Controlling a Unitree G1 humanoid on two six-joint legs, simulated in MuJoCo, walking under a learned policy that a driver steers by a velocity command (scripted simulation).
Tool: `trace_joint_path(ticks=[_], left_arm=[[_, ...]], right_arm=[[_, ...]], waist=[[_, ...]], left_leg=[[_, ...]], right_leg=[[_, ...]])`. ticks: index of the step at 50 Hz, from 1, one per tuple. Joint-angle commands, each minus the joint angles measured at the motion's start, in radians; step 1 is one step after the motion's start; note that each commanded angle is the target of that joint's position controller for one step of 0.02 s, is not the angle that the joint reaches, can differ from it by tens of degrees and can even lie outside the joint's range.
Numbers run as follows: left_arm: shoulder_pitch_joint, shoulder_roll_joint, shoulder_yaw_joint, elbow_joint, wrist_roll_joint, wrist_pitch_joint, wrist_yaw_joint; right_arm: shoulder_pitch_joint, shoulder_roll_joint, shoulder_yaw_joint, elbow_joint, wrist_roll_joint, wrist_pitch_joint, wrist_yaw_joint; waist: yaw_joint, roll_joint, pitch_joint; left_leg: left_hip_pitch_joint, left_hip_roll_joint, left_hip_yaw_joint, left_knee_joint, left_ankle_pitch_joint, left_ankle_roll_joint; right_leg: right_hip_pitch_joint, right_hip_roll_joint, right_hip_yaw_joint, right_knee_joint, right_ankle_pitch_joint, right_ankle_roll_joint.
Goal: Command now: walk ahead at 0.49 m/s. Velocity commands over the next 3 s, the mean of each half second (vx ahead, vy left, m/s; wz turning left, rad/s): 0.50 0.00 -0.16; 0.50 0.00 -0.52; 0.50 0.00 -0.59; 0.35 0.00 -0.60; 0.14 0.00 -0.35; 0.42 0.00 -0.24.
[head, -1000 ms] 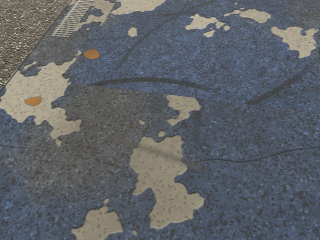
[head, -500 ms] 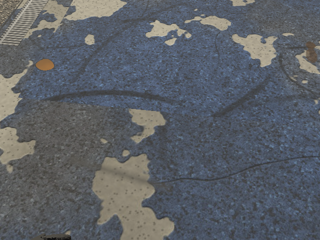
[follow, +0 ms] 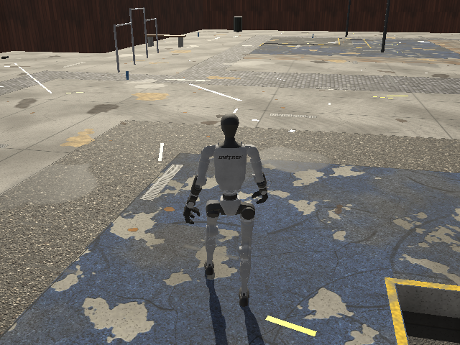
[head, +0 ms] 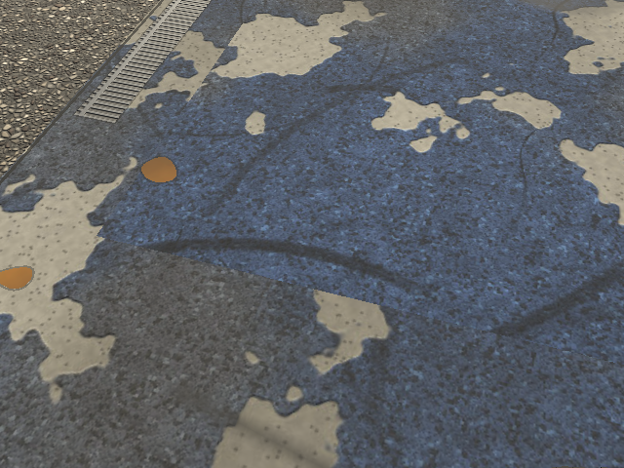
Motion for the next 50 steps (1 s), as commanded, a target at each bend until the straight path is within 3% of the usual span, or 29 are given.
trace_joint_path(ticks=[1,3,4,5,6,7,8,9,10,11,12,14,17,22,27,30,31,32,33,34,35,36,37,38,40,42,44,47,50], left_arm=[[0.040,0.181,0.046,-0.024,-0.008,0.010,0.009],[0.025,0.197,0.052,-0.024,-0.008,0.020,0.013],[0.006,0.202,0.052,-0.026,-0.007,0.026,0.015],[0.004,0.176,0.041,-0.032,0.000,0.030,0.018],[0.022,0.114,0.014,-0.061,0.029,0.026,0.020],[0.153,0.004,-0.015,-0.069,0.011,0.001,0.009],[0.059,0.125,0.009,-0.063,-0.014,-0.020,0.003],[-0.042,0.164,0.021,-0.098,-0.033,-0.032,-0.001],[-0.088,0.150,0.017,-0.107,-0.023,-0.036,0.003],[-0.100,0.141,0.022,-0.106,-0.009,-0.031,0.004],[-0.072,0.129,0.023,-0.098,-0.010,-0.018,0.002],[-0.037,0.093,0.019,-0.083,-0.016,0.010,0.004],[-0.098,0.078,0.020,-0.108,-0.011,0.028,0.010],[-0.234,0.049,0.011,-0.152,-0.003,0.013,-0.012],[-0.358,0.040,0.004,-0.232,-0.004,0.012,-0.043],[-0.315,0.077,0.024,-0.258,-0.004,0.017,-0.058],[-0.234,0.106,0.041,-0.246,-0.005,0.021,-0.057],[-0.085,0.152,0.068,-0.213,-0.007,0.023,-0.049],[0.076,0.231,0.102,-0.181,-0.008,0.033,-0.029],[0.059,0.328,0.116,-0.185,-0.016,0.030,-0.022],[0.094,0.246,0.092,-0.209,-0.010,0.019,-0.023],[0.060,0.197,0.078,-0.204,0.000,0.011,-0.022],[-0.003,0.176,0.072,-0.213,-0.003,0.007,-0.021],[-0.071,0.147,0.063,-0.228,-0.001,0.007,-0.020],[-0.126,0.124,0.053,-0.255,0.013,0.007,-0.014],[-0.121,0.140,0.058,-0.251,0.005,0.004,-0.004],[-0.095,0.167,0.066,-0.241,0.001,0.006,0.011],[-0.057,0.174,0.068,-0.225,-0.006,0.018,0.023],[-0.003,0.178,0.071,-0.204,-0.011,0.027,0.025]], right_arm=[[-0.136,-0.075,-0.012,-0.111,0.005,-0.024,0.020],[-0.082,-0.105,-0.022,-0.104,0.004,-0.027,0.024],[0.009,-0.132,-0.037,-0.082,0.002,-0.027,0.020],[0.173,-0.183,-0.063,-0.035,0.000,-0.026,0.010],[0.357,-0.264,-0.082,-0.006,-0.012,-0.019,-0.003],[0.371,-0.310,-0.088,0.014,-0.015,-0.019,0.005],[0.357,-0.201,-0.061,0.001,-0.005,-0.019,0.005],[0.287,-0.170,-0.049,-0.005,-0.005,-0.019,0.002],[0.220,-0.158,-0.043,-0.014,-0.009,-0.017,0.001],[0.173,-0.130,-0.037,-0.019,-0.017,-0.018,0.002],[0.150,-0.112,-0.032,-0.020,-0.027,-0.024,0.002],[0.141,-0.109,-0.035,-0.003,-0.023,-0.040,0.003],[0.155,-0.132,-0.045,0.028,-0.031,-0.049,-0.008],[0.163,-0.151,-0.047,0.051,-0.025,-0.041,-0.025],[0.236,-0.181,-0.059,0.095,-0.007,-0.006,-0.034],[0.207,-0.218,-0.071,0.085,0.000,0.022,-0.048],[0.197,-0.229,-0.074,0.079,-0.001,0.032,-0.055],[0.179,-0.228,-0.072,0.072,0.001,0.040,-0.060],[0.192,-0.196,-0.057,0.054,-0.012,0.033,-0.065],[0.306,-0.042,-0.009,0.006,-0.041,0.002,-0.042],[0.209,-0.119,-0.016,-0.001,-0.009,-0.041,-0.023],[0.109,-0.165,-0.029,-0.035,0.027,-0.063,-0.013],[0.083,-0.154,-0.023,-0.045,0.019,-0.075,-0.016],[0.074,-0.157,-0.028,-0.039,-0.007,-0.075,-0.023],[0.112,-0.163,-0.038,-0.039,-0.022,-0.052,-0.024],[0.117,-0.136,-0.033,-0.041,-0.030,-0.031,-0.027],[0.053,-0.110,-0.024,-0.065,-0.034,-0.022,-0.030],[-0.062,-0.081,-0.011,-0.090,-0.030,-0.027,-0.024],[-0.140,-0.093,-0.013,-0.115,-0.013,-0.037,-0.012]], waist=[[0.000,-0.089,0.079],[-0.042,-0.118,0.036],[-0.100,-0.126,-0.028],[-0.176,-0.113,-0.142],[-0.229,0.024,-0.313],[-0.139,0.286,-0.426],[-0.195,0.159,-0.358],[-0.187,0.107,-0.212],[-0.154,0.014,-0.137],[-0.125,-0.002,-0.081],[-0.093,0.028,-0.073],[-0.071,0.035,-0.054],[-0.075,0.016,0.007],[-0.122,0.008,0.044],[-0.165,-0.007,0.080],[-0.112,0.038,0.020],[-0.064,0.055,-0.034],[0.021,0.042,-0.111],[0.089,-0.049,-0.211],[-0.039,-0.312,-0.298],[0.038,-0.202,-0.410],[0.052,-0.152,-0.268],[0.009,-0.060,-0.174],[-0.033,-0.022,-0.109],[-0.090,-0.057,-0.082],[-0.103,-0.058,-0.058],[-0.088,-0.064,-0.028],[-0.039,-0.098,-0.017],[-0.004,-0.119,-0.015]], left_leg=[[-0.031,-0.022,0.008,-0.067,-0.069,0.029],[0.069,-0.056,0.032,-0.087,-0.153,0.058],[0.208,-0.091,0.065,-0.109,-0.165,0.083],[0.456,-0.094,0.068,-0.099,-0.144,0.117],[0.784,0.118,-0.174,-0.053,-0.115,0.185],[1.068,0.300,-0.673,-0.197,-0.382,0.338],[1.033,0.273,-0.682,-0.270,-0.490,0.295],[0.907,0.242,-0.523,-0.286,-0.427,0.255],[0.766,0.206,-0.418,-0.304,-0.300,0.237],[0.657,0.174,-0.329,-0.334,-0.210,0.231],[0.590,0.154,-0.271,-0.366,-0.170,0.223],[0.520,0.140,-0.181,-0.422,-0.123,0.229],[0.494,0.136,-0.065,-0.466,-0.046,0.223],[0.522,0.094,0.107,-0.487,-0.012,0.169],[0.726,0.165,0.150,-0.416,0.088,0.154],[0.794,0.179,0.189,-0.254,0.492,0.121],[0.790,0.169,0.203,-0.130,0.637,0.108],[0.719,0.136,0.228,0.069,0.651,0.080],[0.490,0.093,0.230,0.365,0.384,0.040],[0.018,-0.126,0.146,0.723,-0.599,-0.025],[-0.108,-0.143,-0.076,0.833,-0.679,-0.009],[-0.182,-0.091,-0.090,0.814,-0.586,0.015],[-0.157,-0.047,-0.081,0.726,-0.498,0.026],[-0.097,-0.018,-0.073,0.637,-0.456,0.019],[0.012,0.007,-0.077,0.560,-0.416,-0.002],[0.031,0.008,-0.052,0.474,-0.387,-0.037],[0.025,-0.007,-0.033,0.345,-0.281,-0.067],[0.098,-0.057,-0.021,0.098,-0.061,-0.075],[0.152,-0.096,-0.028,-0.023,0.009,-0.069]], right_leg=[[0.021,-0.321,0.139,-0.019,0.293,-0.149],[0.064,-0.327,0.136,0.062,0.491,-0.128],[0.062,-0.300,0.108,0.181,0.673,-0.110],[-0.018,-0.246,0.064,0.383,0.723,-0.078],[-0.247,-0.180,0.019,0.724,0.406,-0.039],[-0.632,0.008,0.092,1.020,-0.291,0.012],[-0.751,-0.046,0.196,1.109,-0.305,0.001],[-0.804,-0.094,0.165,1.103,-0.213,-0.010],[-0.772,-0.144,0.135,1.055,-0.122,-0.006],[-0.737,-0.174,0.133,0.998,-0.065,0.003],[-0.674,-0.200,0.143,0.975,-0.025,0.008],[-0.635,-0.207,0.145,0.941,0.005,0.025],[-0.711,-0.199,0.174,0.846,0.114,0.051],[-0.681,-0.167,0.101,0.541,0.384,0.046],[-0.758,-0.147,0.048,0.413,0.305,0.003],[-0.651,-0.079,-0.028,0.406,0.148,-0.048],[-0.542,-0.038,-0.054,0.412,0.102,-0.072],[-0.332,0.004,-0.060,0.357,0.141,-0.107],[-0.021,-0.086,0.115,0.334,0.159,-0.164],[0.334,-0.338,0.677,0.263,0.011,-0.354],[0.407,-0.391,0.893,0.122,-0.092,-0.382],[0.320,-0.364,0.747,0.098,-0.028,-0.326],[0.167,-0.323,0.627,0.096,0.068,-0.293],[0.024,-0.286,0.537,0.084,0.181,-0.271],[-0.123,-0.244,0.463,0.042,0.308,-0.270],[-0.209,-0.225,0.399,0.022,0.386,-0.272],[-0.263,-0.192,0.342,0.013,0.403,-0.255],[-0.304,-0.130,0.287,0.037,0.316,-0.195],[-0.279,-0.146,0.341,0.068,0.230,-0.172]])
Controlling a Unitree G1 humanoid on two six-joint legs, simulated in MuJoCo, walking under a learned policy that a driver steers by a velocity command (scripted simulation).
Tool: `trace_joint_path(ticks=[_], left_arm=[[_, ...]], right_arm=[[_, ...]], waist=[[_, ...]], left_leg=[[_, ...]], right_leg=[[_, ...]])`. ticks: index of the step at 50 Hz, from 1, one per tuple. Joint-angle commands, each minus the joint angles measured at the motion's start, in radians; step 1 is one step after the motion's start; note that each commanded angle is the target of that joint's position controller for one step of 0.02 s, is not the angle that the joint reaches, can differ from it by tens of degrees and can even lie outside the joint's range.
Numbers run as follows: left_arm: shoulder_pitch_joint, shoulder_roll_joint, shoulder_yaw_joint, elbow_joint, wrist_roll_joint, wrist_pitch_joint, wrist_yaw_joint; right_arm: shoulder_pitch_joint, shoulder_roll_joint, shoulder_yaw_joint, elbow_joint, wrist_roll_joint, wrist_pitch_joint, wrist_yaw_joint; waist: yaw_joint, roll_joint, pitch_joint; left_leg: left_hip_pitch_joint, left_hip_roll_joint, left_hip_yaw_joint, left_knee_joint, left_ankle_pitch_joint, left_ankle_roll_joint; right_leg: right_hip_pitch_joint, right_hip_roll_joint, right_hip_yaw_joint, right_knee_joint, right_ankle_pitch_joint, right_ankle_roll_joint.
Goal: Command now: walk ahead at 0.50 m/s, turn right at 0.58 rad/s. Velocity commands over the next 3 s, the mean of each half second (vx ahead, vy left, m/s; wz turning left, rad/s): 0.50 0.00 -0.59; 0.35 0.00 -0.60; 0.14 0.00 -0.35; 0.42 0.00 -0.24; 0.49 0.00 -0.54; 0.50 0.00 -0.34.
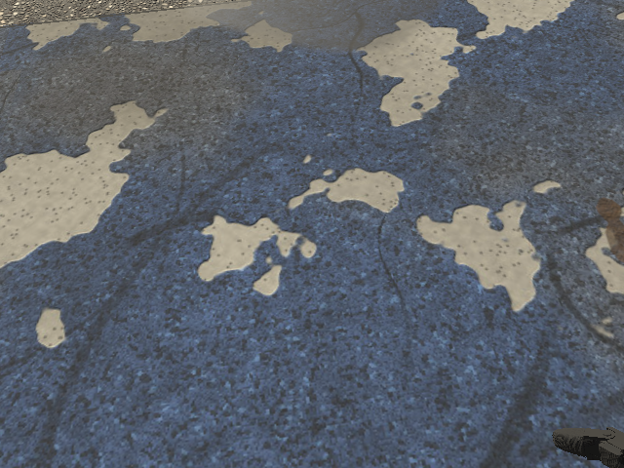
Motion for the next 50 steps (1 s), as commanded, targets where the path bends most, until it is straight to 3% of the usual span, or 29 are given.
trace_joint_path(ticks=[1,4,6,7,8,9,10,11,12,14,16,18,24,28,30,31,32,33,34,35,36,37,38,40,42,46,50], left_arm=[[0.036,0.168,0.048,-0.043,-0.008,-0.004,0.010],[0.033,0.161,0.049,-0.040,-0.006,0.006,0.015],[0.003,0.131,0.040,-0.053,-0.002,0.009,0.013],[-0.008,0.076,0.018,-0.073,0.009,0.005,0.008],[0.127,0.008,-0.003,-0.096,-0.010,-0.004,0.009],[0.149,0.090,0.004,-0.087,-0.023,-0.008,0.011],[0.049,0.163,0.024,-0.086,-0.022,-0.003,0.012],[-0.024,0.168,0.028,-0.101,-0.008,0.003,0.013],[-0.068,0.156,0.030,-0.117,0.003,0.003,0.010],[-0.061,0.118,0.029,-0.123,-0.007,0.012,-0.002],[-0.069,0.078,0.020,-0.132,-0.010,0.023,-0.006],[-0.107,0.064,0.014,-0.149,-0.002,0.026,-0.008],[-0.259,0.041,0.000,-0.174,-0.003,0.008,-0.039],[-0.341,0.051,0.003,-0.214,-0.007,0.009,-0.062],[-0.304,0.085,0.020,-0.218,0.000,0.014,-0.065],[-0.228,0.115,0.038,-0.204,0.003,0.018,-0.063],[-0.068,0.159,0.066,-0.162,0.000,0.023,-0.054],[0.109,0.231,0.099,-0.119,-0.004,0.034,-0.035],[0.063,0.347,0.107,-0.130,-0.012,0.024,-0.029],[0.086,0.270,0.083,-0.165,-0.001,0.008,-0.034],[0.037,0.218,0.064,-0.156,0.012,-0.006,-0.037],[-0.023,0.192,0.056,-0.157,0.008,-0.012,-0.037],[-0.087,0.168,0.049,-0.166,0.007,-0.010,-0.033],[-0.147,0.156,0.042,-0.177,0.023,-0.005,-0.023],[-0.148,0.176,0.048,-0.159,0.023,-0.005,-0.011],[-0.128,0.187,0.053,-0.128,0.004,0.026,0.019],[-0.092,0.186,0.053,-0.107,0.001,0.053,0.031]], right_arm=[[-0.105,-0.076,-0.018,-0.090,0.013,-0.022,0.010],[-0.079,-0.113,-0.037,-0.090,0.017,-0.036,0.018],[0.062,-0.145,-0.060,-0.058,0.012,-0.046,0.010],[0.203,-0.192,-0.075,-0.047,-0.007,-0.050,0.002],[0.321,-0.276,-0.097,-0.018,-0.022,-0.038,-0.001],[0.332,-0.212,-0.086,-0.009,0.008,-0.029,0.006],[0.285,-0.135,-0.066,-0.026,0.012,-0.022,0.002],[0.237,-0.111,-0.056,-0.031,0.003,-0.013,-0.002],[0.203,-0.092,-0.048,-0.024,-0.002,-0.007,-0.002],[0.178,-0.072,-0.041,-0.013,-0.007,-0.010,-0.004],[0.181,-0.085,-0.047,0.006,0.004,-0.017,-0.003],[0.188,-0.116,-0.058,0.025,0.003,-0.021,-0.004],[0.213,-0.160,-0.066,0.067,0.011,-0.004,-0.011],[0.258,-0.196,-0.076,0.096,0.030,0.017,-0.011],[0.254,-0.227,-0.086,0.097,0.040,0.029,-0.016],[0.250,-0.242,-0.090,0.096,0.044,0.037,-0.020],[0.237,-0.232,-0.086,0.091,0.048,0.042,-0.025],[0.250,-0.188,-0.067,0.074,0.025,0.038,-0.029],[0.337,-0.042,-0.018,0.007,-0.015,0.013,-0.014],[0.236,-0.129,-0.029,-0.004,0.017,-0.022,-0.002],[0.148,-0.170,-0.041,-0.033,0.049,-0.035,0.004],[0.144,-0.158,-0.035,-0.031,0.035,-0.040,-0.003],[0.152,-0.162,-0.039,-0.016,0.007,-0.035,-0.012],[0.178,-0.166,-0.046,-0.009,-0.005,-0.005,-0.015],[0.189,-0.127,-0.035,-0.005,-0.009,0.018,-0.020],[0.093,-0.084,-0.016,-0.027,-0.011,0.032,-0.018],[-0.006,-0.095,-0.018,-0.054,0.004,0.036,-0.004]], waist=[[0.012,-0.119,-0.038],[-0.015,-0.152,-0.043],[-0.095,-0.163,-0.103],[-0.161,-0.096,-0.231],[-0.124,0.194,-0.378],[-0.131,0.245,-0.365],[-0.160,0.127,-0.223],[-0.153,0.055,-0.137],[-0.135,0.037,-0.069],[-0.096,0.079,-0.033],[-0.087,0.078,-0.019],[-0.088,0.053,-0.011],[-0.139,0.025,0.014],[-0.151,0.030,0.044],[-0.109,0.059,0.004],[-0.058,0.069,-0.047],[0.034,0.048,-0.127],[0.108,-0.039,-0.220],[-0.031,-0.316,-0.302],[0.050,-0.209,-0.419],[0.049,-0.158,-0.274],[0.000,-0.082,-0.187],[-0.041,-0.049,-0.137],[-0.095,-0.063,-0.116],[-0.109,-0.064,-0.118],[-0.080,-0.106,-0.143],[-0.041,-0.132,-0.146]], left_leg=[[0.155,-0.072,0.043,-0.108,0.069,0.005],[0.193,-0.078,0.022,-0.162,-0.045,0.042],[0.400,-0.070,0.041,-0.218,-0.059,0.093],[0.648,0.071,-0.081,-0.189,-0.094,0.158],[1.016,0.310,-0.508,-0.237,-0.259,0.325],[1.030,0.370,-0.719,-0.313,-0.505,0.351],[0.912,0.320,-0.572,-0.337,-0.541,0.301],[0.787,0.273,-0.421,-0.343,-0.430,0.262],[0.676,0.231,-0.319,-0.367,-0.311,0.250],[0.564,0.179,-0.179,-0.418,-0.200,0.233],[0.531,0.179,-0.099,-0.459,-0.133,0.250],[0.540,0.195,-0.042,-0.482,-0.057,0.267],[0.594,0.163,0.169,-0.482,0.052,0.220],[0.694,0.201,0.224,-0.443,0.147,0.196],[0.737,0.205,0.265,-0.325,0.467,0.176],[0.736,0.197,0.287,-0.199,0.621,0.164],[0.663,0.168,0.319,0.001,0.655,0.138],[0.417,0.130,0.318,0.300,0.374,0.097],[-0.030,-0.073,0.236,0.652,-0.576,0.040],[-0.123,-0.087,0.019,0.763,-0.615,0.046],[-0.177,-0.046,0.017,0.748,-0.523,0.056],[-0.132,-0.007,0.023,0.667,-0.447,0.057],[-0.071,0.022,0.029,0.594,-0.414,0.044],[0.051,0.032,0.033,0.529,-0.387,0.023],[0.089,0.009,0.056,0.441,-0.346,-0.007],[0.152,-0.058,0.067,0.187,-0.133,-0.029],[0.193,-0.104,0.037,0.004,-0.071,-0.020]], right_leg=[[-0.069,-0.215,0.186,-0.057,0.181,-0.122],[0.020,-0.251,0.280,0.030,0.172,-0.102],[-0.001,-0.204,0.269,0.158,0.250,-0.062],[-0.105,-0.150,0.202,0.399,0.178,-0.025],[-0.458,-0.001,0.058,0.745,-0.238,0.054],[-0.626,-0.065,0.056,0.915,-0.350,0.071],[-0.671,-0.110,0.056,0.969,-0.258,0.081],[-0.650,-0.144,0.016,0.960,-0.183,0.086],[-0.628,-0.170,0.009,0.913,-0.134,0.088],[-0.554,-0.210,-0.007,0.850,-0.088,0.085],[-0.553,-0.224,-0.029,0.796,-0.072,0.091],[-0.585,-0.234,-0.032,0.722,-0.019,0.102],[-0.531,-0.217,-0.107,0.412,0.255,0.087],[-0.508,-0.192,-0.160,0.296,0.187,0.046],[-0.409,-0.134,-0.213,0.273,0.082,0.005],[-0.298,-0.094,-0.238,0.259,0.045,-0.022],[-0.074,-0.052,-0.249,0.196,0.105,-0.059],[0.244,-0.132,-0.089,0.187,0.122,-0.113],[0.540,-0.396,0.495,0.095,-0.045,-0.295],[0.562,-0.459,0.697,-0.037,-0.072,-0.329],[0.456,-0.433,0.529,-0.038,0.119,-0.281],[0.307,-0.384,0.386,-0.018,0.319,-0.245],[0.175,-0.347,0.284,-0.009,0.479,-0.216],[0.002,-0.311,0.203,-0.034,0.641,-0.205],[-0.079,-0.286,0.143,-0.036,0.752,-0.207],[-0.128,-0.205,0.078,0.007,0.691,-0.143],[-0.083,-0.211,0.168,0.065,0.522,-0.103]])
Over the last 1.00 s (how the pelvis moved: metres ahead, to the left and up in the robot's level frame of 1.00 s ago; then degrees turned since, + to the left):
0.57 -0.05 0.00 -23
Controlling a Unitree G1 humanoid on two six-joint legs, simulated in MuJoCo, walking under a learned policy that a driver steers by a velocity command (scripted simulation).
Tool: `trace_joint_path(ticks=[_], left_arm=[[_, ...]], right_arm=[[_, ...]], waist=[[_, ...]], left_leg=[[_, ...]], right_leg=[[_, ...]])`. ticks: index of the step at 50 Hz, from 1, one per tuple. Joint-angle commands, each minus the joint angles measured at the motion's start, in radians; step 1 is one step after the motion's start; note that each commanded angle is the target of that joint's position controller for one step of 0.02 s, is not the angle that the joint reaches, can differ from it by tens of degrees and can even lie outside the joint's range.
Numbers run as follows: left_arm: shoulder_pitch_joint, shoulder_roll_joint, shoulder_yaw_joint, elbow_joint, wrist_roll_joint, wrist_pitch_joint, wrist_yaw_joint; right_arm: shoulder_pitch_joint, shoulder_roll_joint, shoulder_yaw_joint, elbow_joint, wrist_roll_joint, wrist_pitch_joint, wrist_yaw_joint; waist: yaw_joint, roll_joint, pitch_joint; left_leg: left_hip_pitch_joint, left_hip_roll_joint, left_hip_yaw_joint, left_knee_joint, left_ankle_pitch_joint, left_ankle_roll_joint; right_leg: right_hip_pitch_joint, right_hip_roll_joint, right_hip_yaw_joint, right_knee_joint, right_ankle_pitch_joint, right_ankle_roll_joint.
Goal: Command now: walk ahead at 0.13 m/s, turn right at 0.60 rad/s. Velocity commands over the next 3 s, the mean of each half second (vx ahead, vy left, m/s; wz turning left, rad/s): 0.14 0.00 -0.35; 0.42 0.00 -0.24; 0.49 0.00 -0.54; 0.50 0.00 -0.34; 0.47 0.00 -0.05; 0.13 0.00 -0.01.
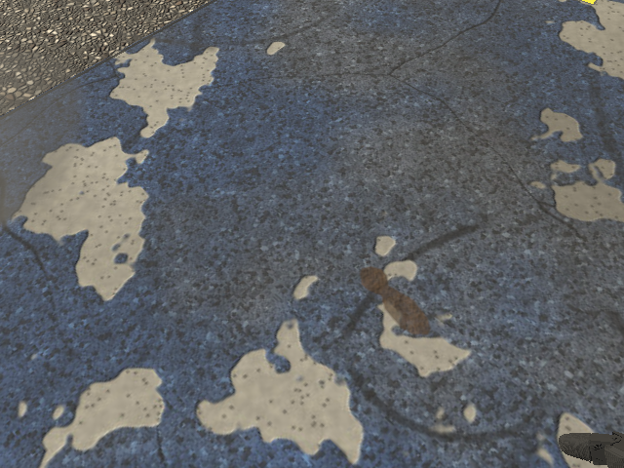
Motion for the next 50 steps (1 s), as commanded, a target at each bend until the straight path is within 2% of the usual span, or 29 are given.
trace_joint_path(ticks=[1,4,5,6,7,8,10,12,14,16,18,20,22,23,24,25,26,28,30,34,39,41,42,43,44,45,46,48,50], left_arm=[[-0.018,0.154,0.042,-0.062,-0.002,0.003,0.012],[-0.068,0.133,0.034,-0.078,-0.004,0.005,0.014],[-0.060,0.093,0.022,-0.089,0.003,0.002,0.013],[0.023,0.033,0.004,-0.094,0.025,-0.004,0.014],[0.129,0.072,0.007,-0.087,0.008,-0.002,0.012],[0.138,0.159,0.029,-0.051,0.005,0.005,0.013],[0.032,0.165,0.039,-0.039,0.000,0.038,0.023],[0.004,0.119,0.027,-0.050,0.002,0.052,0.023],[0.008,0.061,0.007,-0.046,0.005,0.046,0.018],[-0.004,0.028,-0.011,-0.041,0.012,0.036,0.009],[-0.016,0.052,-0.008,-0.039,0.011,0.027,-0.003],[0.021,0.067,-0.003,-0.013,0.012,0.015,-0.014],[0.060,0.068,-0.004,0.005,0.019,0.000,-0.015],[0.138,0.105,0.002,0.019,0.024,-0.008,-0.009],[0.172,0.212,0.033,0.036,0.028,-0.012,-0.015],[0.141,0.198,0.029,0.025,0.041,-0.033,-0.014],[0.107,0.151,0.015,0.025,0.037,-0.053,-0.008],[0.089,0.109,0.004,0.029,0.011,-0.072,-0.007],[0.106,0.095,-0.001,0.037,0.011,-0.075,-0.006],[0.140,0.119,0.008,0.053,0.007,-0.070,-0.010],[0.156,0.168,0.027,0.074,-0.009,-0.063,-0.011],[0.142,0.150,0.020,0.076,-0.004,-0.059,-0.011],[0.138,0.107,0.006,0.070,0.006,-0.061,-0.012],[0.194,0.012,-0.021,0.031,0.008,-0.071,-0.008],[0.222,0.028,-0.020,0.027,-0.016,-0.086,-0.003],[0.173,0.112,0.007,0.032,-0.040,-0.085,-0.006],[0.111,0.123,0.011,0.024,-0.037,-0.081,-0.009],[0.084,0.089,0.014,0.033,-0.019,-0.067,-0.008],[0.094,0.046,0.009,0.042,-0.018,-0.046,-0.013]], right_arm=[[-0.003,-0.094,-0.028,-0.063,0.006,-0.006,0.006],[0.053,-0.114,-0.046,-0.058,0.002,-0.020,0.007],[0.086,-0.146,-0.054,-0.060,-0.012,-0.027,0.000],[0.107,-0.203,-0.061,-0.072,-0.033,-0.022,-0.012],[0.158,-0.192,-0.065,-0.042,-0.038,-0.002,-0.009],[0.128,-0.139,-0.052,-0.063,-0.011,0.004,-0.005],[0.081,-0.079,-0.032,-0.073,-0.007,0.019,-0.004],[0.037,-0.089,-0.030,-0.068,-0.006,0.033,-0.007],[0.027,-0.083,-0.030,-0.059,-0.010,0.041,-0.007],[0.049,-0.084,-0.031,-0.044,-0.002,0.043,-0.005],[0.080,-0.136,-0.046,-0.033,0.016,0.048,-0.002],[0.088,-0.157,-0.049,-0.025,0.032,0.054,-0.003],[0.096,-0.115,-0.034,-0.018,0.032,0.047,0.000],[0.052,-0.047,-0.014,-0.040,0.021,0.036,0.006],[0.001,-0.018,-0.009,-0.083,0.025,0.014,0.008],[-0.041,-0.101,-0.034,-0.093,0.038,-0.005,0.005],[0.005,-0.121,-0.047,-0.079,0.046,-0.015,0.009],[0.041,-0.110,-0.049,-0.051,0.028,-0.025,0.018],[0.021,-0.069,-0.039,-0.047,0.021,-0.032,0.031],[-0.059,-0.022,-0.016,-0.070,0.028,-0.031,0.049],[-0.044,-0.082,-0.030,-0.085,0.038,-0.045,0.055],[0.098,-0.126,-0.053,-0.044,0.033,-0.047,0.041],[0.236,-0.170,-0.072,-0.018,0.025,-0.048,0.028],[0.374,-0.266,-0.095,-0.002,-0.003,-0.041,0.018],[0.411,-0.238,-0.086,0.012,-0.002,-0.037,0.026],[0.339,-0.166,-0.063,0.011,0.008,-0.035,0.024],[0.281,-0.127,-0.053,0.006,0.013,-0.032,0.021],[0.189,-0.067,-0.039,0.011,0.000,-0.038,0.019],[0.156,-0.058,-0.042,0.022,-0.002,-0.051,0.017]], waist=[[-0.029,-0.138,-0.171],[-0.080,-0.171,-0.154],[-0.084,-0.127,-0.194],[-0.040,0.079,-0.270],[-0.009,0.279,-0.339],[-0.026,0.163,-0.297],[-0.047,0.052,-0.199],[-0.031,0.075,-0.136],[-0.028,0.116,-0.145],[-0.048,0.142,-0.184],[-0.067,0.178,-0.175],[-0.039,0.150,-0.145],[-0.008,0.105,-0.115],[0.023,-0.020,-0.116],[0.035,-0.273,-0.053],[0.050,-0.233,0.045],[0.010,-0.219,0.060],[-0.003,-0.183,0.039],[0.002,-0.151,0.014],[0.033,-0.162,0.015],[-0.010,-0.169,0.029],[-0.092,-0.155,-0.044],[-0.159,-0.116,-0.147],[-0.181,0.121,-0.331],[-0.173,0.287,-0.393],[-0.157,0.190,-0.248],[-0.137,0.134,-0.151],[-0.083,0.098,-0.061],[-0.057,0.096,-0.040]], left_leg=[[0.181,-0.062,0.019,-0.104,0.018,0.007],[0.284,-0.053,0.014,-0.281,0.079,0.054],[0.418,0.046,-0.041,-0.317,0.266,0.099],[0.632,0.266,-0.230,-0.273,0.688,0.204],[0.732,0.440,-0.526,-0.314,0.662,0.393],[0.685,0.403,-0.521,-0.332,0.487,0.399],[0.565,0.274,-0.296,-0.338,0.292,0.319],[0.432,0.208,-0.188,-0.387,0.191,0.296],[0.408,0.162,-0.105,-0.400,0.189,0.287],[0.401,0.148,-0.085,-0.429,-0.044,0.286],[0.382,0.168,-0.125,-0.468,-0.259,0.296],[0.310,0.172,-0.132,-0.477,-0.416,0.276],[0.184,0.138,-0.102,-0.429,-0.491,0.207],[0.056,0.071,-0.020,-0.229,-0.459,0.145],[-0.106,-0.068,0.159,0.001,-0.383,0.087],[-0.170,-0.012,0.072,0.145,-0.381,0.094],[-0.216,0.013,0.046,0.204,-0.319,0.101],[-0.255,0.043,0.044,0.209,-0.209,0.099],[-0.192,0.043,0.077,0.159,-0.101,0.083],[0.022,0.009,0.124,-0.059,0.023,0.054],[0.193,-0.013,0.097,-0.190,0.003,0.084],[0.416,-0.034,0.118,-0.238,-0.012,0.118],[0.637,0.038,0.056,-0.225,-0.008,0.154],[0.993,0.288,-0.288,-0.265,-0.179,0.263],[0.992,0.389,-0.617,-0.434,-0.405,0.331],[0.873,0.372,-0.527,-0.465,-0.509,0.302],[0.759,0.341,-0.387,-0.471,-0.438,0.274],[0.578,0.259,-0.188,-0.520,-0.230,0.248],[0.503,0.238,-0.072,-0.564,-0.103,0.252]], right_leg=[[0.040,-0.217,0.203,0.003,0.478,-0.115],[0.065,-0.189,0.284,0.102,0.348,-0.072],[0.018,-0.134,0.251,0.208,0.226,-0.031],[-0.137,-0.026,0.122,0.431,-0.218,0.031],[-0.297,0.024,0.049,0.620,-0.527,0.085],[-0.330,-0.032,0.068,0.750,-0.468,0.121],[-0.342,-0.061,0.032,0.812,-0.354,0.152],[-0.272,-0.080,0.000,0.730,-0.283,0.161],[-0.192,-0.087,-0.060,0.564,-0.259,0.162],[-0.093,-0.112,-0.094,0.377,-0.229,0.146],[-0.029,-0.100,-0.134,0.243,-0.180,0.122],[0.085,-0.085,-0.173,0.074,-0.063,0.075],[0.215,-0.112,-0.135,-0.006,-0.095,0.011],[0.305,-0.260,0.065,-0.102,-0.231,-0.049],[0.259,-0.428,0.374,-0.253,-0.505,-0.159],[0.195,-0.476,0.471,-0.321,-0.497,-0.210],[0.222,-0.456,0.421,-0.311,-0.437,-0.196],[0.301,-0.405,0.301,-0.301,-0.262,-0.151],[0.293,-0.358,0.184,-0.304,-0.074,-0.129],[0.164,-0.304,0.048,-0.301,0.052,-0.114],[0.133,-0.361,0.122,-0.251,0.065,-0.102],[0.097,-0.316,0.088,-0.102,0.236,-0.062],[0.002,-0.254,0.034,0.113,0.248,-0.022],[-0.311,-0.123,-0.070,0.497,-0.008,0.056],[-0.439,-0.083,-0.001,0.720,-0.353,0.070],[-0.512,-0.142,0.032,0.821,-0.293,0.063],[-0.522,-0.184,-0.006,0.823,-0.218,0.053],[-0.451,-0.238,-0.013,0.744,-0.097,0.050],[-0.400,-0.254,-0.026,0.725,-0.040,0.054]])
Over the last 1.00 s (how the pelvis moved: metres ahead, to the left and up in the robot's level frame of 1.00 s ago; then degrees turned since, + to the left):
0.49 -0.11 0.00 -36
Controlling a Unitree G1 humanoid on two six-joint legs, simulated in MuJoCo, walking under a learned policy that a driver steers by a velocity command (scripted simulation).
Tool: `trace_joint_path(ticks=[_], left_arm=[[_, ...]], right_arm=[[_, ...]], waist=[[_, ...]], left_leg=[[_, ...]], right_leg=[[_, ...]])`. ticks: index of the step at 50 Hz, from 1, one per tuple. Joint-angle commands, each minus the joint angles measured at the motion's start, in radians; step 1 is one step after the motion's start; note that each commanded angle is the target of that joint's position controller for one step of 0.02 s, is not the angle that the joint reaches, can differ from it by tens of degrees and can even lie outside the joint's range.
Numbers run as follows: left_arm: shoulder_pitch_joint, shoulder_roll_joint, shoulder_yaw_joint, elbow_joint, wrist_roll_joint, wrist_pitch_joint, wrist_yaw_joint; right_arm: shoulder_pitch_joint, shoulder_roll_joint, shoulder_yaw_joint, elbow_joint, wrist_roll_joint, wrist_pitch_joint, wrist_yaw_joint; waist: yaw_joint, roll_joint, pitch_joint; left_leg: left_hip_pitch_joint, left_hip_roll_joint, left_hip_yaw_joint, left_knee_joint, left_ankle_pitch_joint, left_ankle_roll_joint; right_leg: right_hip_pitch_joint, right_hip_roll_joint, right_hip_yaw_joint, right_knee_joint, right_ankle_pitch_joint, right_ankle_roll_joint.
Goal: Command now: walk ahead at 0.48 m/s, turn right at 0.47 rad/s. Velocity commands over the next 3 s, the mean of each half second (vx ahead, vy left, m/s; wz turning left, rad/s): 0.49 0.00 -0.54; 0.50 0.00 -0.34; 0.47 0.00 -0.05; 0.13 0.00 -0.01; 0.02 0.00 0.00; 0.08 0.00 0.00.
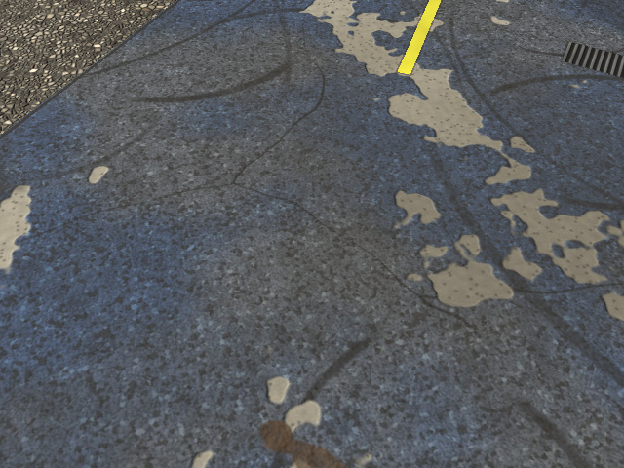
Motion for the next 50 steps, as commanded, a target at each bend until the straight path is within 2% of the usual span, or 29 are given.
trace_joint_path(ticks=[1,4,8,11,13,15,16,17,18,19,20,21,22,23,24,28,33,37,40,41,42,43,44,45,46,47,48,49,50], left_arm=[[-0.011,0.041,0.018,-0.074,0.005,0.007,-0.002],[-0.071,0.031,0.015,-0.105,0.013,0.010,-0.004],[-0.203,0.009,0.000,-0.148,0.016,-0.004,-0.035],[-0.288,0.009,-0.004,-0.191,0.013,-0.004,-0.055],[-0.311,0.025,0.002,-0.215,0.013,-0.002,-0.065],[-0.268,0.065,0.022,-0.224,0.017,0.004,-0.067],[-0.172,0.099,0.042,-0.206,0.015,0.008,-0.065],[-0.006,0.151,0.074,-0.163,0.012,0.013,-0.054],[0.139,0.239,0.106,-0.131,0.006,0.027,-0.032],[0.074,0.323,0.106,-0.153,0.000,0.012,-0.032],[0.089,0.225,0.078,-0.180,0.008,-0.007,-0.041],[0.057,0.181,0.063,-0.167,0.018,-0.022,-0.045],[-0.003,0.161,0.055,-0.170,0.016,-0.029,-0.045],[-0.068,0.135,0.046,-0.182,0.022,-0.029,-0.042],[-0.106,0.114,0.038,-0.199,0.035,-0.030,-0.037],[-0.095,0.135,0.041,-0.184,0.027,-0.037,-0.015],[-0.030,0.139,0.039,-0.139,0.022,-0.030,0.004],[0.037,0.135,0.036,-0.088,0.016,-0.028,0.002],[0.043,0.140,0.040,-0.068,0.021,-0.014,0.005],[0.031,0.142,0.041,-0.066,0.021,-0.009,0.005],[0.014,0.128,0.035,-0.070,0.023,-0.006,0.004],[0.007,0.095,0.019,-0.085,0.033,-0.005,0.002],[0.135,0.033,-0.001,-0.090,0.020,-0.015,0.002],[0.150,0.047,-0.007,-0.084,0.011,-0.028,0.001],[0.049,0.127,0.012,-0.094,-0.003,-0.032,-0.001],[-0.041,0.133,0.012,-0.116,0.002,-0.035,-0.002],[-0.096,0.121,0.011,-0.130,0.019,-0.040,-0.004],[-0.099,0.109,0.015,-0.129,0.028,-0.040,-0.005],[-0.079,0.091,0.012,-0.121,0.028,-0.037,-0.007]], right_arm=[[-0.006,-0.110,-0.036,-0.027,-0.002,-0.026,-0.007],[0.006,-0.134,-0.047,-0.003,-0.002,-0.031,-0.012],[0.028,-0.169,-0.056,0.015,0.007,-0.019,-0.023],[0.075,-0.198,-0.065,0.037,0.022,-0.002,-0.027],[0.087,-0.217,-0.072,0.046,0.033,0.014,-0.026],[0.083,-0.249,-0.081,0.044,0.041,0.030,-0.030],[0.076,-0.259,-0.084,0.041,0.045,0.040,-0.033],[0.066,-0.243,-0.076,0.035,0.046,0.045,-0.037],[0.096,-0.179,-0.050,0.017,0.014,0.038,-0.038],[0.173,-0.053,-0.008,-0.041,-0.010,0.011,-0.025],[0.048,-0.152,-0.023,-0.051,0.029,-0.025,-0.013],[-0.031,-0.187,-0.032,-0.081,0.059,-0.043,-0.007],[-0.035,-0.171,-0.027,-0.076,0.045,-0.053,-0.013],[-0.029,-0.172,-0.031,-0.065,0.019,-0.053,-0.019],[-0.005,-0.176,-0.036,-0.058,0.012,-0.042,-0.017],[-0.030,-0.137,-0.029,-0.065,-0.008,-0.005,-0.019],[-0.201,-0.090,-0.007,-0.101,0.002,-0.012,-0.006],[-0.273,-0.114,-0.011,-0.127,0.015,-0.027,0.013],[-0.240,-0.141,-0.022,-0.129,0.014,-0.035,0.020],[-0.196,-0.151,-0.028,-0.119,0.013,-0.037,0.018],[-0.095,-0.174,-0.044,-0.091,0.009,-0.040,0.012],[0.054,-0.215,-0.057,-0.068,-0.003,-0.043,0.008],[0.190,-0.299,-0.081,-0.042,-0.016,-0.037,0.005],[0.235,-0.243,-0.070,-0.011,0.013,-0.031,0.018],[0.181,-0.179,-0.051,-0.018,0.029,-0.026,0.015],[0.116,-0.155,-0.041,-0.031,0.020,-0.017,0.010],[0.070,-0.138,-0.033,-0.032,0.010,-0.012,0.008],[0.047,-0.119,-0.024,-0.035,0.000,-0.014,0.007],[0.039,-0.112,-0.021,-0.033,-0.003,-0.017,0.007]], waist=[[-0.012,0.145,0.012],[-0.012,0.102,0.038],[-0.055,0.079,0.070],[-0.082,0.065,0.094],[-0.075,0.070,0.091],[-0.031,0.107,0.027],[0.027,0.117,-0.035],[0.119,0.098,-0.121],[0.160,-0.043,-0.215],[0.022,-0.252,-0.312],[0.105,-0.110,-0.361],[0.103,-0.069,-0.216],[0.055,0.013,-0.140],[0.015,0.029,-0.096],[-0.018,0.004,-0.086],[-0.031,0.009,-0.042],[0.043,-0.034,-0.002],[0.076,-0.042,0.022],[0.052,-0.074,0.026],[0.025,-0.086,0.013],[-0.029,-0.075,-0.046],[-0.096,-0.035,-0.187],[-0.086,0.201,-0.358],[-0.093,0.329,-0.371],[-0.109,0.207,-0.213],[-0.097,0.123,-0.116],[-0.073,0.083,-0.035],[-0.046,0.096,-0.014],[-0.030,0.117,-0.016]], left_leg=[[0.105,0.272,-0.219,-0.299,0.056,0.149],[0.124,0.276,-0.120,-0.323,0.168,0.165],[0.145,0.256,0.017,-0.335,0.234,0.144],[0.233,0.281,0.059,-0.319,0.261,0.129],[0.304,0.296,0.086,-0.267,0.383,0.113],[0.353,0.293,0.118,-0.121,0.728,0.091],[0.345,0.280,0.135,0.032,0.859,0.078],[0.248,0.244,0.161,0.253,0.848,0.046],[-0.014,0.192,0.160,0.581,0.450,-0.001],[-0.415,-0.022,0.012,0.896,-0.390,-0.051],[-0.514,-0.002,-0.177,0.969,-0.376,-0.032],[-0.576,0.038,-0.169,0.934,-0.271,-0.009],[-0.534,0.083,-0.170,0.846,-0.184,-0.001],[-0.468,0.111,-0.172,0.761,-0.133,-0.008],[-0.406,0.130,-0.181,0.728,-0.097,-0.014],[-0.370,0.114,-0.147,0.565,0.007,-0.080],[-0.294,0.056,-0.124,0.198,0.323,-0.104],[-0.302,0.047,-0.138,0.097,0.328,-0.066],[-0.291,0.040,-0.133,0.062,0.193,-0.017],[-0.234,0.025,-0.111,0.045,0.151,0.004],[-0.094,0.003,-0.084,0.013,0.163,0.034],[0.162,0.097,-0.170,0.059,0.200,0.092],[0.555,0.312,-0.562,0.032,0.046,0.247],[0.627,0.390,-0.864,-0.131,-0.193,0.291],[0.519,0.374,-0.782,-0.156,-0.318,0.247],[0.386,0.336,-0.648,-0.169,-0.270,0.213],[0.256,0.292,-0.550,-0.198,-0.168,0.204],[0.185,0.258,-0.486,-0.220,-0.076,0.193],[0.145,0.232,-0.440,-0.241,-0.007,0.189]], right_leg=[[-0.192,-0.082,0.052,0.013,0.097,0.001],[-0.252,-0.083,0.061,-0.105,0.206,0.015],[-0.204,-0.069,-0.022,-0.353,0.376,0.007],[-0.207,-0.060,-0.056,-0.462,0.373,-0.018],[-0.193,-0.036,-0.087,-0.505,0.309,-0.045],[-0.081,0.032,-0.146,-0.512,0.202,-0.084],[0.047,0.078,-0.173,-0.520,0.164,-0.111],[0.293,0.123,-0.175,-0.574,0.210,-0.149],[0.600,-0.009,0.058,-0.593,0.190,-0.209],[0.844,-0.234,0.650,-0.740,-0.069,-0.392],[0.852,-0.269,0.760,-0.862,-0.150,-0.380],[0.748,-0.246,0.622,-0.879,-0.064,-0.331],[0.606,-0.202,0.504,-0.873,0.053,-0.300],[0.484,-0.163,0.414,-0.879,0.163,-0.279],[0.409,-0.137,0.367,-0.900,0.234,-0.273],[0.263,-0.091,0.254,-0.942,0.384,-0.282],[0.219,-0.030,0.163,-0.933,0.282,-0.210],[0.326,-0.091,0.221,-0.875,0.253,-0.202],[0.431,-0.142,0.272,-0.811,0.363,-0.184],[0.445,-0.138,0.269,-0.769,0.464,-0.172],[0.442,-0.092,0.235,-0.655,0.618,-0.150],[0.344,-0.038,0.188,-0.436,0.581,-0.117],[0.000,0.108,0.090,-0.062,0.252,-0.030],[-0.199,0.156,0.122,0.106,-0.225,-0.009],[-0.296,0.095,0.144,0.180,-0.175,-0.014],[-0.297,0.044,0.093,0.161,-0.095,-0.019],[-0.282,0.007,0.061,0.091,-0.031,-0.018],[-0.237,-0.028,0.057,0.029,0.019,-0.018],[-0.192,-0.041,0.049,-0.005,0.046,-0.013]])
Over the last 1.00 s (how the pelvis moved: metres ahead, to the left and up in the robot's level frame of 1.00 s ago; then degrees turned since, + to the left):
0.31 0.03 0.00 -17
